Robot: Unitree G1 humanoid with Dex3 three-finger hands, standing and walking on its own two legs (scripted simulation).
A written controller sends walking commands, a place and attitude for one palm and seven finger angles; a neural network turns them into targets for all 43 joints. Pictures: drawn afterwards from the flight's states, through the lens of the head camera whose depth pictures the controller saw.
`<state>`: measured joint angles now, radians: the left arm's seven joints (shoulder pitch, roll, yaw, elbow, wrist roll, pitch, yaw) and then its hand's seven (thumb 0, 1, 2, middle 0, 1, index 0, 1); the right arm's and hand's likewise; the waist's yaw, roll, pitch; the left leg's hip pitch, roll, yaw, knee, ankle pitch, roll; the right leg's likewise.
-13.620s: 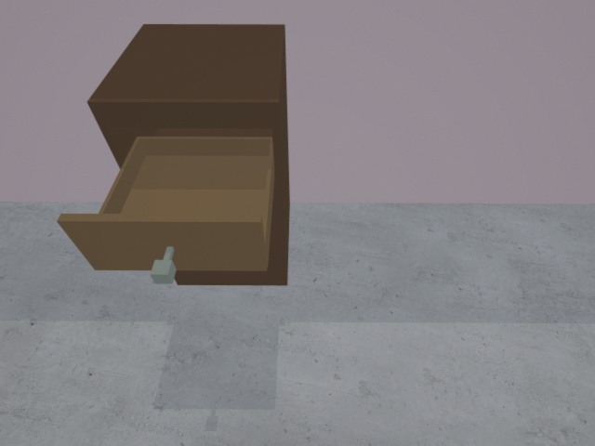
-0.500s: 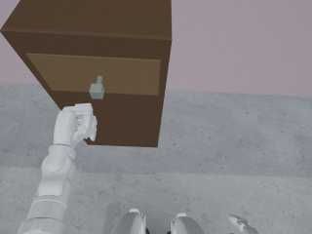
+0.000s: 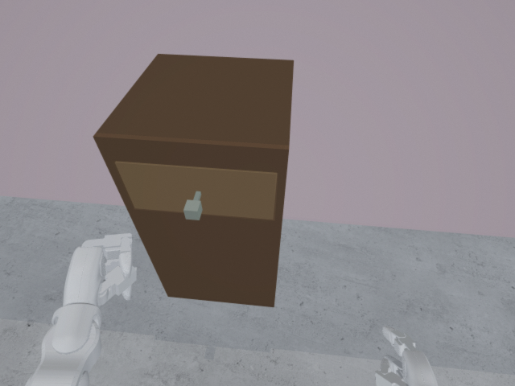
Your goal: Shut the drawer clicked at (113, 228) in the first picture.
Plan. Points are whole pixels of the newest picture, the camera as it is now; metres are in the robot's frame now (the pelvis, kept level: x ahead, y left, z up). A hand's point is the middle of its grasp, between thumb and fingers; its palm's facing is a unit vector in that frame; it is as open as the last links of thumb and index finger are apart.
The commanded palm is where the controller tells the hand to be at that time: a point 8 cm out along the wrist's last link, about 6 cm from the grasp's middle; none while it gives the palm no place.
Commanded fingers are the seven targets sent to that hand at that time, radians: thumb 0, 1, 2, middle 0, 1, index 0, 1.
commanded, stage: draw the hand back to the body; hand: left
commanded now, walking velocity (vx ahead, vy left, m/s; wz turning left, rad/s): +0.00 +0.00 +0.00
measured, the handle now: (195, 204) +0.55 +0.19 -0.10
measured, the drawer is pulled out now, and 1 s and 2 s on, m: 0.00 0.00 0.00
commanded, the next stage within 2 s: step back with the hand held close in 0.60 s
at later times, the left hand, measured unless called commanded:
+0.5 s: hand (51, 279) +0.19 +0.22 +0.19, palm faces +0.38 -0.83 -0.41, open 3.2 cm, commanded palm +0.14 +0.27 +0.20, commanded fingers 0.00 0.90 0.90 -1.40 -1.60 -1.40 -1.60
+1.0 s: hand (76, 279) +0.20 +0.22 +0.16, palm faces +0.27 -0.85 -0.46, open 3.2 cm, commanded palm +0.14 +0.27 +0.20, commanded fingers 0.00 0.90 0.90 -1.40 -1.60 -1.40 -1.60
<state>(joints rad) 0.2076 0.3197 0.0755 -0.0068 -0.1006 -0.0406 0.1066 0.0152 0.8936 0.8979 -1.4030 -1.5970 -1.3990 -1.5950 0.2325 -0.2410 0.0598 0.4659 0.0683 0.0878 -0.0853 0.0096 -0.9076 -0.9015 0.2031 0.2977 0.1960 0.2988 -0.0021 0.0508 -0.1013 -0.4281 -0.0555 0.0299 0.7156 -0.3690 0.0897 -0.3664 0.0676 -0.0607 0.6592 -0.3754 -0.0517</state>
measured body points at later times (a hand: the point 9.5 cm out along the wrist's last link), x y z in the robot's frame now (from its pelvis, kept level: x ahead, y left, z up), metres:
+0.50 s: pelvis +0.01 -0.01 +0.02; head -0.02 -0.04 +0.47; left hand +0.16 +0.27 +0.22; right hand +0.20 -0.23 -0.06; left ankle +0.00 +0.06 -0.72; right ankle -0.02 -0.09 -0.72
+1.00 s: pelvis +0.00 -0.01 +0.02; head +0.01 -0.03 +0.47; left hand +0.18 +0.26 +0.18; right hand +0.16 -0.27 -0.07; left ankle +0.00 +0.06 -0.72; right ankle -0.02 -0.09 -0.72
